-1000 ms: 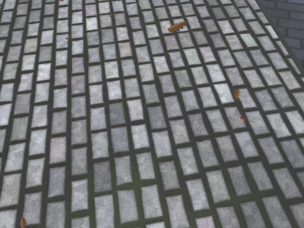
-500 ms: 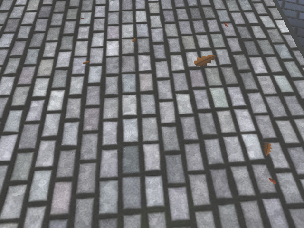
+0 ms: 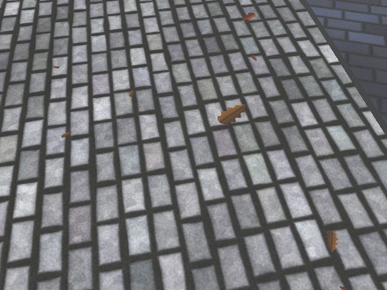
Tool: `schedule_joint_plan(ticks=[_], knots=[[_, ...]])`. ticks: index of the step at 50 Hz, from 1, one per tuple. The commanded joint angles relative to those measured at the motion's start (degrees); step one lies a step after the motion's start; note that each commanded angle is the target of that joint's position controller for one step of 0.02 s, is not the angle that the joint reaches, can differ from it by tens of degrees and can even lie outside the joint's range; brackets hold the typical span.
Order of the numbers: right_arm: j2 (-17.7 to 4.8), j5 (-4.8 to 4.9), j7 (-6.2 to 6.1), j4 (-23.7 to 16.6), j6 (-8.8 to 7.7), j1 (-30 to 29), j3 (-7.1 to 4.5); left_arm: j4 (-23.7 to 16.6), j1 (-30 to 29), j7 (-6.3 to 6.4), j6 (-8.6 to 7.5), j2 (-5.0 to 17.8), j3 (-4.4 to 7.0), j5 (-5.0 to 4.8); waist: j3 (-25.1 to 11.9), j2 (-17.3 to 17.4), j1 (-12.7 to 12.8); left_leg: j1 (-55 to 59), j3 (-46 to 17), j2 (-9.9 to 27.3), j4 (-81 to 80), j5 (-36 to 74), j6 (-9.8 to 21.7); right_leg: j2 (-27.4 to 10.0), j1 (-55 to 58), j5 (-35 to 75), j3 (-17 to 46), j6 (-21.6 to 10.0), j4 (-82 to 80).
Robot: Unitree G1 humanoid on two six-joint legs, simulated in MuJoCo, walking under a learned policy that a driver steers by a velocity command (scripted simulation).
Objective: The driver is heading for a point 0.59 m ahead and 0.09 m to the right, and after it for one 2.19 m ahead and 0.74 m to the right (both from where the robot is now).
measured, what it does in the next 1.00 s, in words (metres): walks ahead: right foot, then left foot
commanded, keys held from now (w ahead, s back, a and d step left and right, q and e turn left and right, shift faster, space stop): w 0.58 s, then w+e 0.08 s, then e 0.34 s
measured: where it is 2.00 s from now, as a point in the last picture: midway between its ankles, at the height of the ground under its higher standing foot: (180, 272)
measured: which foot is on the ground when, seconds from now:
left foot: down 0.00-0.06, up 0.08-0.58, down 0.60-1.00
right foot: up 0.00-0.04, down 0.06-0.62, up 0.64-1.00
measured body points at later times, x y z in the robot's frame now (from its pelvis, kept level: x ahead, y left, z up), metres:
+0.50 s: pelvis +0.27 -0.02 +0.01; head +0.29 -0.02 +0.46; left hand +0.19 +0.21 -0.14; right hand +0.44 -0.24 -0.12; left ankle +0.43 +0.11 -0.70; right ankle +0.16 -0.09 -0.73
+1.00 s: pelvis +0.49 +0.02 +0.01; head +0.53 +0.02 +0.46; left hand +0.62 +0.24 -0.14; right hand +0.47 -0.23 -0.13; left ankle +0.46 +0.09 -0.73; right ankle +0.58 -0.10 -0.69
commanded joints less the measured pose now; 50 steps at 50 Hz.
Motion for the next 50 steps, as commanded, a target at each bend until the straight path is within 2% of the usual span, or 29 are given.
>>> schedule_joint_plan(ticks=[1, 2, 3, 4, 5, 6, 7, 9, 10, 12, 15, 20, 25, 27, 28, 29, 30, 31, 32, 33, 34, 35, 37, 38, 40, 42, 45, 47, 50], knots=[[-9.5, -0.33, -0.61, -1.0, -0.12, 0.9, -1.81, -1.5, 5.0, 0.82, -1.53, 5.6, 1.75, -0.01, -0.9, 6.2, 5.6, 0.2, -4.7, 16.9, 11.8, 56.7, 5.9, 4.0, 8.2, -5.6, -1.7, -3.1, -3.5], [-9.4, -0.03, -0.48, -1.2, 0.13, -0.3, -1.77, 1.8, 14.6, 1.32, -2.08, 6.7, 2.51, 0.38, -5.7, 4.6, 9.8, -2.9, -2.8, 14.8, 22.4, 56.2, 4.8, 5.2, 19.7, -2.7, -2.2, -4.6, -7.3], [-8.0, 0.63, -0.25, -2.8, 0.05, -0.7, -1.20, 4.2, 24.9, 1.97, -2.58, 10.7, 3.76, 1.82, -12.4, 1.0, 13.2, -14.5, -1.3, 12.4, 37.9, 40.2, 3.7, -4.1, 35.3, -5.6, 7.9, -7.5, -7.6], [-2.0, 3.12, 0.54, -4.1, 0.09, 6.1, -0.12, 4.6, 29.2, 1.92, -2.40, 17.0, 5.35, 2.48, -20.0, -12.5, 10.5, -36.1, 1.2, 1.2, 61.4, -1.3, 0.8, -21.9, 51.9, -9.1, 37.2, -16.4, -12.9], [-7.9, 1.48, 0.40, -3.7, 0.21, 2.2, -1.70, 4.1, 24.3, 1.48, -1.35, 14.4, 4.94, 0.06, -18.3, -4.7, 9.8, -41.8, -7.5, 1.7, 66.9, -8.6, 1.8, -20.3, 47.6, -12.5, 42.6, -15.8, -18.0], [-8.1, 1.09, 0.52, -5.6, 0.11, -3.1, -1.95, 3.0, 17.4, 1.34, -1.34, 11.3, 3.98, -0.56, -8.8, -2.6, 7.4, -44.5, -7.9, 5.0, 65.9, -3.7, 2.1, -18.4, 39.1, -12.7, 32.3, -13.8, -18.7], [-7.3, 0.94, 0.70, -6.1, -0.16, -5.7, -1.79, 2.7, 14.4, 1.09, -1.78, 7.7, 2.99, -0.36, -4.7, 0.3, 6.2, -43.1, -7.9, 7.0, 62.5, 0.0, 2.1, -15.8, 32.1, -8.0, 26.5, -12.0, -21.0], [-5.2, -0.50, 1.16, -5.7, 1.15, -4.9, -1.71, 4.2, 13.9, 1.52, -2.55, 4.2, 1.81, -0.51, -1.5, -1.0, 2.8, -37.5, -7.6, 9.3, 56.3, 2.5, 1.2, -11.0, 23.6, -1.4, 17.6, -8.2, -23.4], [-4.2, -0.77, 1.53, -5.3, 1.87, -4.2, -1.62, 5.0, 15.3, 1.65, -2.99, 4.0, 1.63, -0.48, -1.6, -1.4, 2.2, -35.9, -7.1, 9.3, 55.1, 3.0, 0.7, -10.2, 22.4, 1.0, 15.7, -7.9, -24.0], [-3.8, -1.01, 2.03, -6.0, 2.77, -5.7, -1.63, 6.2, 18.1, 1.77, -3.72, 5.8, 1.88, -0.73, -1.1, -1.2, 1.7, -37.3, -5.9, 9.6, 52.8, 4.5, -0.3, -9.4, 22.1, 4.8, 13.2, -8.3, -25.1], [-4.7, -0.89, 2.35, -8.8, 3.41, -13.5, -1.61, 6.9, 20.9, 1.72, -3.85, 7.0, 1.95, -0.76, 1.3, -1.2, 2.7, -43.2, -4.5, 11.2, 46.5, 10.3, -1.9, -8.7, 23.3, 4.6, 11.0, -8.5, -27.6], [-4.1, -0.04, 2.51, -12.4, 3.15, -24.3, -0.77, 7.9, 25.6, 1.69, -3.73, 6.9, 1.53, -0.76, 2.6, -1.7, 5.5, -43.8, -1.8, 10.0, 31.8, 18.0, -2.7, -7.1, 27.4, 11.2, 7.4, -7.3, -27.5], [-4.9, 0.05, 2.31, -15.0, 2.56, -30.2, -0.63, 9.6, 29.3, 2.31, -3.37, 7.5, 1.55, -0.10, 3.5, -2.5, 7.1, -43.9, -0.7, 8.2, 24.1, 16.3, -0.5, -9.6, 36.1, 17.9, 6.7, -7.4, -24.3], [-5.6, 0.03, 2.16, -15.2, 2.08, -29.2, -0.92, 9.8, 28.3, 2.66, -3.18, 8.2, 1.78, 0.15, 3.1, -2.7, 5.8, -40.8, -0.3, 6.9, 21.7, 12.4, 1.2, -10.6, 38.2, 25.0, 6.1, -6.7, -21.0], [-6.1, 0.00, 1.90, -14.5, 1.80, -26.5, -1.25, 9.7, 27.2, 2.77, -3.12, 8.7, 1.92, 0.21, 1.7, -3.1, 4.3, -36.3, 0.4, 5.4, 20.5, 10.2, 2.2, -10.5, 38.3, 32.7, 5.3, -6.0, -17.4], [-6.9, -0.13, 1.51, -12.7, 1.43, -20.6, -1.81, 9.7, 26.4, 2.78, -2.95, 9.2, 2.07, 0.22, -1.2, -3.1, 1.7, -29.1, 1.2, 3.4, 18.7, 9.2, 3.4, -9.8, 37.9, 39.2, 4.4, -5.3, -10.5], [-8.3, -0.70, 0.98, -9.3, 0.77, -10.9, -2.65, 9.5, 25.7, 2.62, -2.72, 8.6, 1.83, -0.14, -6.2, -0.8, -2.2, -16.1, 0.9, 3.0, 15.4, 11.9, 4.8, -7.3, 33.1, 37.3, 3.0, -4.1, 0.7], [-13.1, -2.24, 0.27, -7.4, 0.20, -0.2, -4.00, 7.6, 25.4, 2.34, -2.77, 6.6, 1.08, -0.82, -13.8, 4.5, -5.6, -0.2, -12.1, 15.1, 14.7, 8.2, 7.7, -4.1, 20.6, 18.3, 1.4, -3.0, 17.7], [-18.2, -2.31, 0.61, -7.1, 0.50, 1.5, -5.21, 7.0, 32.8, 1.92, -2.54, 1.0, 0.17, -3.01, -20.3, 17.8, -1.9, 12.8, -39.2, 30.9, 7.2, 4.1, 14.8, 6.8, 1.0, -25.3, 0.1, -0.9, 37.7], [-14.7, -0.37, 0.92, -8.2, 1.27, -3.8, -4.60, 7.5, 28.0, 2.27, -2.01, 7.4, 1.82, -1.35, -15.6, 6.4, -1.2, 6.2, -38.7, 28.0, 4.5, -1.3, 12.5, 3.5, -2.9, -23.0, 8.1, -2.0, 41.4], [-10.9, 0.01, 0.91, -9.4, 1.11, -10.6, -3.31, 6.2, 23.5, 2.08, -2.10, 7.0, 2.04, -1.34, -6.8, 4.4, 1.1, -3.5, -28.6, 26.5, 3.4, 5.8, 10.6, 1.4, -3.1, -17.7, 8.2, -1.9, 39.9], [-7.8, -0.08, 1.02, -9.6, 0.56, -13.3, -2.41, 6.2, 22.5, 2.13, -2.05, 5.3, 1.81, -1.31, -3.1, 2.5, 2.7, -9.9, -21.2, 24.2, 2.2, 18.4, 8.9, -0.3, -0.7, -14.8, 7.9, -1.5, 37.3], [-5.4, 0.35, 0.32, -8.6, -0.24, -13.5, -1.57, 6.7, 23.9, 2.00, -0.34, 4.1, 2.11, 0.05, -1.7, 4.5, 5.4, -16.1, -9.8, 20.7, 3.1, 37.7, 6.1, -1.3, 4.6, -14.5, 7.0, 0.0, 34.3], [-5.3, 0.38, 0.13, -8.2, -0.64, -12.2, -1.40, 6.7, 24.3, 1.87, 0.47, 3.6, 2.30, 0.20, -2.5, 4.9, 6.0, -16.8, -7.1, 20.3, 4.0, 44.7, 5.7, -0.7, 5.9, -14.4, 6.5, 0.4, 34.0], [-7.2, 0.68, -0.26, -8.2, -1.07, -11.1, -1.67, 5.9, 23.7, 1.63, 1.56, 3.0, 2.53, 0.11, -3.4, 5.8, 7.1, -16.3, -2.8, 19.8, 4.7, 51.5, 5.7, 0.2, 4.4, -12.1, 5.2, 1.1, 32.8], [-8.0, 0.64, -0.70, -8.4, -0.79, -10.8, -1.74, 4.3, 20.3, 1.34, 2.25, 2.8, 2.45, 0.23, -2.8, 6.9, 7.0, -16.2, 0.6, 19.1, 4.6, 51.2, 5.7, -0.2, 1.6, -8.3, 4.0, 1.6, 29.0], [-7.6, 0.69, -1.39, -8.6, 0.15, -10.9, -1.44, 1.4, 14.3, 0.69, 2.52, 2.1, 1.73, 0.29, -1.8, 8.0, 6.0, -16.4, 5.3, 17.3, 5.2, 49.1, 5.3, -0.2, 2.3, -2.4, 1.6, 2.0, 17.6], [-8.6, 0.80, -1.71, -8.4, 0.59, -9.8, -1.67, 0.0, 11.4, 0.38, 2.59, 1.9, 1.30, 0.36, -2.4, 7.8, 4.8, -15.0, 6.7, 18.0, 6.5, 49.4, 5.6, 0.4, 4.3, -0.1, -0.1, 1.6, 11.8], [-9.8, 0.68, -1.87, -8.1, 1.60, -8.5, -2.24, -1.7, 9.8, 0.19, 2.72, 3.1, 1.42, 0.71, -3.0, 7.8, 3.9, -11.5, 7.0, 20.1, 10.2, 48.6, 5.9, 1.3, 5.8, -2.9, -1.5, 0.3, 7.4]])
